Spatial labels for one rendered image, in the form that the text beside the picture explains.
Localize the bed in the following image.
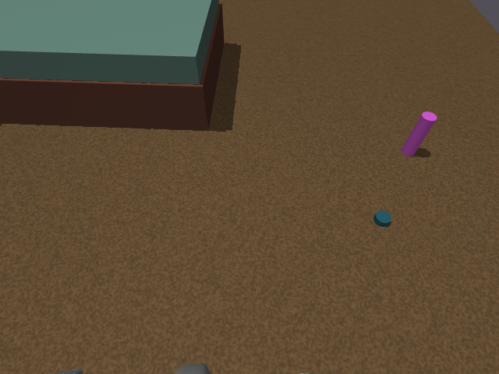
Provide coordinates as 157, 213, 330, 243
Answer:
0, 0, 225, 130

